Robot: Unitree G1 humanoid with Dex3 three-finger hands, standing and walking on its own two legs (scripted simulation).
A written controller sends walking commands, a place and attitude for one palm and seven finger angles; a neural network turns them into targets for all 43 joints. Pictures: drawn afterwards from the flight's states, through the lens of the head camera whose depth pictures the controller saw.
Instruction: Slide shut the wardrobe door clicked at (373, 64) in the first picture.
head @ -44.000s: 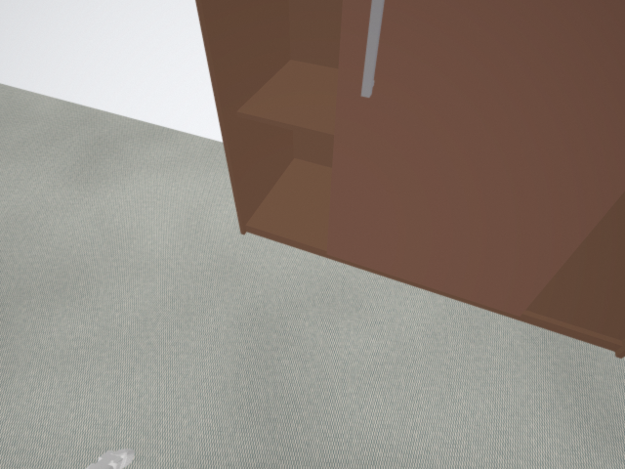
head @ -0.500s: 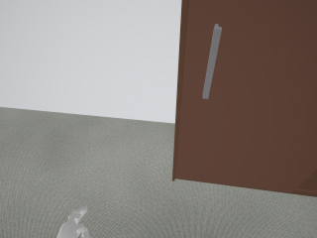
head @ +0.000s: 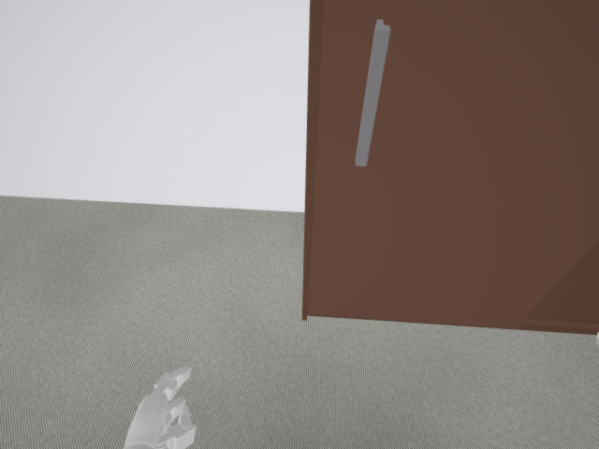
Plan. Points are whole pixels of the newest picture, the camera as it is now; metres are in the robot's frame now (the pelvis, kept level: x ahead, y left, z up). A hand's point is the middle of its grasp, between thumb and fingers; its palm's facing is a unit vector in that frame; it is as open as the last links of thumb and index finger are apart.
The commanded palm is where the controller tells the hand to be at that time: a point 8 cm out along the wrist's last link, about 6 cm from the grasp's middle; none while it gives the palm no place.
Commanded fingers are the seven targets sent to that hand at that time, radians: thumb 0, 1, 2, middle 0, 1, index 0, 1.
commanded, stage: let the arm hang, fingers relaxed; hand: right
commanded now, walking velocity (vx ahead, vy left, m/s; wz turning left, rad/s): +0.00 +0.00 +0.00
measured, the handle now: (369, 99) +0.67 -0.09 +0.15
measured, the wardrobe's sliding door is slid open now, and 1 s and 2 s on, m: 0.00 0.00 0.00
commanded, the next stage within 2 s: look to check the result in 1.20 s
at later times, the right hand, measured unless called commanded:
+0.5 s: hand out of the picture +0.00 -0.18 -0.17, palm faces +0.03 +0.98 -0.18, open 7.1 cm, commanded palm none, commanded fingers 0.00 -0.90 -0.90 0.20 0.30 0.20 0.30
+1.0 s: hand out of the picture +0.03 -0.28 -0.14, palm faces +0.06 +0.94 -0.34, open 7.4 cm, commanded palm none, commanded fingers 0.00 -0.90 -0.90 0.20 0.30 0.20 0.30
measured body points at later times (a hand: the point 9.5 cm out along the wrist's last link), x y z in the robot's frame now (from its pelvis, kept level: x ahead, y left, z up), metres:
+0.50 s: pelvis -0.03 +0.00 +0.00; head +0.00 -0.02 +0.45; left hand +0.03 +0.27 -0.13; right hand +0.00 -0.24 -0.16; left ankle +0.00 +0.10 -0.73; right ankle +0.03 -0.12 -0.73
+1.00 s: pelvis -0.02 -0.03 +0.01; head +0.00 -0.02 +0.46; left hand +0.06 +0.25 -0.13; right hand +0.03 -0.33 -0.12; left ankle +0.00 +0.10 -0.73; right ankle +0.03 -0.12 -0.73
